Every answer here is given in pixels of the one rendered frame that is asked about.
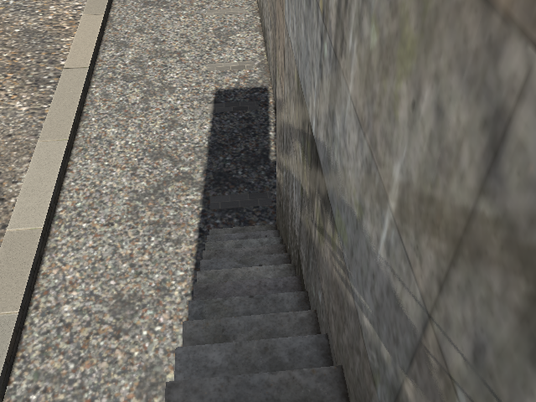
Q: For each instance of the stairs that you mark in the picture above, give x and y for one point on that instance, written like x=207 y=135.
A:
x=251 y=335

